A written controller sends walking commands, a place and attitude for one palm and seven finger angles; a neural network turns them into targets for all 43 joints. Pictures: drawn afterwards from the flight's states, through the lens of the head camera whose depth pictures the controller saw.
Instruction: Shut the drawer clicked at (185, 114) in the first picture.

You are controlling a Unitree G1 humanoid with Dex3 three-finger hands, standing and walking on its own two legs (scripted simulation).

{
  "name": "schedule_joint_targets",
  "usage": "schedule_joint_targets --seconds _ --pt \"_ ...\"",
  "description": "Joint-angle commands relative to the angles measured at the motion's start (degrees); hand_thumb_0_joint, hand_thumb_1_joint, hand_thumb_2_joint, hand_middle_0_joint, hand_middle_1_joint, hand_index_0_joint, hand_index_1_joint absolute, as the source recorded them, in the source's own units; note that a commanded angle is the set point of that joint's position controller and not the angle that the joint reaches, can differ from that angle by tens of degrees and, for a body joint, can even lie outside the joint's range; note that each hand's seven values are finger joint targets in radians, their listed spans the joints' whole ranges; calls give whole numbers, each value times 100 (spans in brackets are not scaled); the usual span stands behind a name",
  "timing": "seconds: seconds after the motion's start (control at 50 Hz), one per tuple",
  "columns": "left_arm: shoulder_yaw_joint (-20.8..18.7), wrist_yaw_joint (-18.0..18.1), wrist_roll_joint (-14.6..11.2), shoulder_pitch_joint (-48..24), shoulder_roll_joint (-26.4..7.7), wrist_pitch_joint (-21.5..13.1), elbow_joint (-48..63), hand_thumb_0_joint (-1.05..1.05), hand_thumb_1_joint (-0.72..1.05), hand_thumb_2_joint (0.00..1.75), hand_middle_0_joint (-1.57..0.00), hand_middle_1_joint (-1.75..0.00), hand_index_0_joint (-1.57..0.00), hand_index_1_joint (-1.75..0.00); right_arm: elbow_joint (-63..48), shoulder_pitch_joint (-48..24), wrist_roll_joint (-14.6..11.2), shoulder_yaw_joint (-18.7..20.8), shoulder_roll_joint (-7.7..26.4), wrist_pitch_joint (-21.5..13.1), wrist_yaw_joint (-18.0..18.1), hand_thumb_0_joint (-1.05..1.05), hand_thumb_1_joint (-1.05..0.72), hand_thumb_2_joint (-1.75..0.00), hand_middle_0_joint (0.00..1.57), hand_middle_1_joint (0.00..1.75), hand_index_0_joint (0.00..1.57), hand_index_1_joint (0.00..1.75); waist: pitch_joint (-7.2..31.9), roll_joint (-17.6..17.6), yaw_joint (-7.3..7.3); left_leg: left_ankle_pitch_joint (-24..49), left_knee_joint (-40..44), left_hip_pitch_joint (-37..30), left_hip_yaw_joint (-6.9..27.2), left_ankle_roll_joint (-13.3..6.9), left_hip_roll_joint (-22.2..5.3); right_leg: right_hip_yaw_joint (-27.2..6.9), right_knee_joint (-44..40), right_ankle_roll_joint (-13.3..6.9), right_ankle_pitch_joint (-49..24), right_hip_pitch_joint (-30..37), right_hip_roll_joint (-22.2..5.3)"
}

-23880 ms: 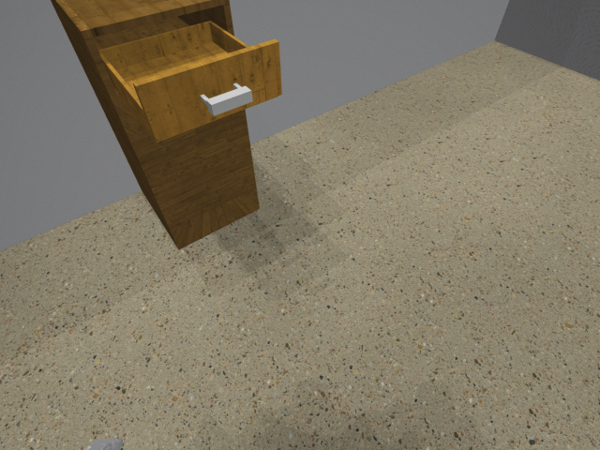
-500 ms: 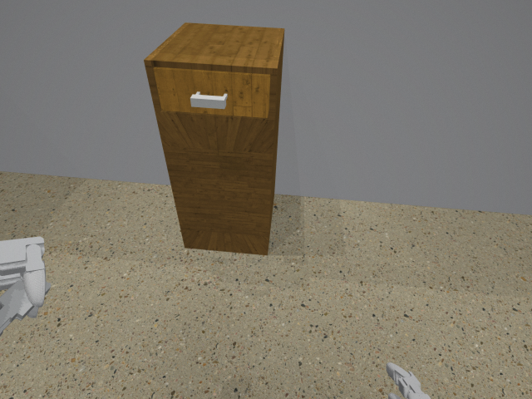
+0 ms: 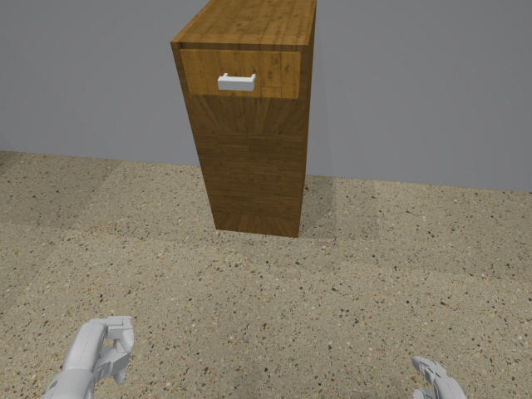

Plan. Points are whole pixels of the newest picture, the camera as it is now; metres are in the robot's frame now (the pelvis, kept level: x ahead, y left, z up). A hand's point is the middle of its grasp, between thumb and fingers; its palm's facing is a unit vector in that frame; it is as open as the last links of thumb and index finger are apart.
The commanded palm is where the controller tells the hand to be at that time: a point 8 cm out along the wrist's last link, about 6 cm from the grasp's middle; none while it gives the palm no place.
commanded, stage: let the arm hang, fingers relaxed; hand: left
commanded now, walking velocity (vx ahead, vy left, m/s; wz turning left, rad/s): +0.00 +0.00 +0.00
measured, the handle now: (237, 80) +0.96 +0.13 +0.03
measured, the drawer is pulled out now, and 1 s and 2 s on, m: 0.00 0.00 0.00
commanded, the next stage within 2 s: look to check the result in 0.94 s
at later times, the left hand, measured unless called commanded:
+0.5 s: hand out of the picture -0.04 +0.22 -0.15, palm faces -0.01 -0.96 -0.27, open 6.2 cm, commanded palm none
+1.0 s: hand out of the picture +0.07 +0.18 -0.15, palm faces -0.03 -0.97 -0.23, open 7.4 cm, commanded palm none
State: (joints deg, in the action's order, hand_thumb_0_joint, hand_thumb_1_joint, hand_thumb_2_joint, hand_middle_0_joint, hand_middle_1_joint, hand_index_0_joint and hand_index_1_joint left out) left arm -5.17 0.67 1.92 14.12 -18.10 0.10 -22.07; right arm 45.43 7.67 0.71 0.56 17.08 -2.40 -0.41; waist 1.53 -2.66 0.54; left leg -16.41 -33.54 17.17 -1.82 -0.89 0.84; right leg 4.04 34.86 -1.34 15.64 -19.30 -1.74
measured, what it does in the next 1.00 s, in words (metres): stands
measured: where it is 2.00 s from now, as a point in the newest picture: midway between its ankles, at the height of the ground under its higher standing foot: outside the picture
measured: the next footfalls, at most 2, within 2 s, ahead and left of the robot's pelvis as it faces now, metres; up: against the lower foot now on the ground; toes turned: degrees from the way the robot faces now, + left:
none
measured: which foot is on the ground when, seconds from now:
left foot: down 0.00-1.00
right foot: down 0.00-1.00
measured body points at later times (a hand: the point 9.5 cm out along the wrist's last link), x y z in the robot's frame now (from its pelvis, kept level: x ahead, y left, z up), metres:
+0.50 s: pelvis +0.00 +0.01 +0.01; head +0.01 +0.00 +0.46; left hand -0.03 +0.27 -0.13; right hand -0.04 -0.22 -0.15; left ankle +0.01 +0.11 -0.73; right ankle +0.03 -0.10 -0.73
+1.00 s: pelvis +0.01 -0.01 +0.02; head +0.02 -0.02 +0.47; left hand +0.07 +0.23 -0.13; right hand +0.01 -0.24 -0.15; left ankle +0.01 +0.11 -0.73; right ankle +0.03 -0.10 -0.73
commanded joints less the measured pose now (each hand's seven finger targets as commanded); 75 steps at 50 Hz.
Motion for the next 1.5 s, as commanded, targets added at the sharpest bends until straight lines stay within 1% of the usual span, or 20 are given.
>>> schedule_joint_targets --seconds 0.0,0.02,0.08,0.1,0.16,0.2,0.24,0.42,0.56,0.64,0.66,0.76,0.8,0.84,1.06,1.14,1.2,1.24,1.28,1.48 --pt "136 -13 -41 -163 -643 -4 -1119 0 90 90 -104 -121 -104 -121 -131 42 82 182 744 105 23 0 -90 -90 20 30 20 30 -69 108 -40 1425 929 -14 742 -181 -638 -703 -734 -145 -1019 548 -433" --pt "197 -10 -58 -182 -588 20 -1465 0 90 90 -100 -117 -100 -117 -11 -66 96 119 666 138 26 0 -90 -90 20 30 20 30 -235 -230 -102 1209 1166 136 766 -192 -691 -710 -847 -87 -677 631 -362" --pt "317 -12 -79 -102 -458 4 -2364 0 90 90 -88 -104 -88 -104 352 41 68 45 482 197 53 0 -90 -90 20 30 20 30 -164 -275 -112 427 1454 -13 711 -151 -664 -801 -1244 -95 -249 795 -350" --pt "327 -10 -82 -65 -490 -23 -2567 0 90 90 -84 -99 -84 -99 446 150 45 50 494 208 64 0 -90 -90 20 30 20 30 -55 -100 -101 394 1443 -135 706 -149 -664 -805 -1344 -105 -252 855 -359" --pt "334 2 -107 52 -367 -51 -3111 0 90 90 -72 -86 -72 -86 799 390 53 53 321 236 100 0 -90 -90 20 30 20 30 29 -567 -82 108 1497 -323 593 -127 -627 -808 -1576 -142 -134 859 -404" --pt "341 8 -113 84 -385 -74 -3376 0 90 90 -64 -78 -64 -78 970 575 29 68 319 246 119 0 -90 -90 20 30 20 30 -69 -175 -62 185 1487 -374 594 -135 -652 -775 -1662 -165 -173 811 -407" --pt "368 14 -122 101 -319 -66 -3599 0 90 90 -56 -69 -56 -69 1171 765 24 68 240 261 132 0 -90 -90 20 30 20 30 -202 5 -31 60 1539 -420 558 -132 -655 -741 -1757 -161 38 682 -434" --pt "378 71 -121 331 -173 -41 -4138 0 90 90 -20 -30 -20 -30 1645 1208 19 100 86 251 183 0 -90 -90 20 30 20 30 -525 208 -50 -84 1719 -338 610 -196 -710 -659 -1662 -171 115 552 -390" --pt "354 95 -118 271 -98 -41 -4170 0 90 90 -20 -30 -20 -30 1758 1243 41 101 -18 244 187 0 -90 -90 20 30 20 30 -705 221 -61 -79 1755 -276 602 -186 -685 -676 -1639 -171 145 494 -379" --pt "334 102 -114 184 -75 -73 -4126 0 90 90 -20 -30 -20 -30 1759 1205 38 100 -62 213 188 0 -90 -90 20 30 20 30 -573 221 -49 322 1683 -404 530 -166 -682 -705 -1605 -164 -154 586 -400" --pt "332 104 -115 138 -53 -76 -4123 0 90 90 -20 -30 -20 -30 1762 1175 40 103 -79 207 189 0 -90 -90 20 30 20 30 -594 112 -56 399 1686 -414 519 -158 -688 -694 -1594 -161 -229 600 -406" --pt "312 104 -113 19 -63 -103 -4079 0 90 90 -20 -30 -20 -30 1749 1073 41 110 -87 204 190 0 -90 -90 20 30 20 30 -595 215 -42 628 1618 -520 439 -118 -669 -727 -1661 -150 -401 630 -432" --pt "296 111 -109 2 -107 -129 -4045 0 90 90 -20 -30 -20 -30 1741 1074 30 129 -47 198 189 0 -90 -90 20 30 20 30 -432 301 -28 791 1552 -616 424 -114 -667 -755 -1665 -160 -597 738 -440" --pt "301 109 -116 -60 -95 -136 -4041 0 90 90 -20 -30 -20 -30 1758 1004 41 122 -58 198 193 0 -90 -90 20 30 20 30 -480 230 -20 849 1551 -668 395 -91 -661 -763 -1695 -158 -713 730 -461" --pt "296 101 -124 -178 -173 -144 -4058 0 90 90 -20 -30 -20 -30 1771 911 42 128 49 234 194 0 -90 -90 20 30 20 30 -456 264 9 737 1549 -815 331 -50 -665 -845 -1919 -159 -547 771 -469" --pt "295 105 -132 -163 -206 -167 -4086 0 90 90 -20 -30 -20 -30 1773 887 35 128 98 219 206 0 -90 -90 20 30 20 30 -238 287 9 993 1519 -956 319 -45 -704 -805 -1830 -162 -1093 954 -488" --pt "299 116 -136 -167 -252 -172 -4102 0 90 90 -20 -30 -20 -30 1774 850 19 128 131 224 216 0 -90 -90 20 30 20 30 -297 244 3 1083 1511 -953 320 -34 -709 -796 -1806 -151 -1347 983 -477" --pt "309 113 -139 -161 -255 -161 -4141 0 90 90 -20 -30 -20 -30 1791 837 26 116 104 238 214 0 -90 -90 20 30 20 30 -351 193 2 988 1546 -953 294 -22 -715 -802 -1856 -145 -1251 971 -493" --pt "311 110 -140 -160 -264 -165 -4151 0 90 90 -20 -30 -20 -30 1794 847 25 113 146 239 215 0 -90 -90 20 30 20 30 -330 321 6 973 1550 -975 295 -20 -718 -796 -1890 -135 -1218 1000 -488" --pt "322 107 -143 -204 -269 -156 -4175 0 90 90 -20 -30 -20 -30 1811 760 29 101 175 230 214 0 -90 -90 20 30 20 30 -368 195 -4 983 1636 -1005 324 -13 -752 -790 -1910 -135 -1137 1000 -474"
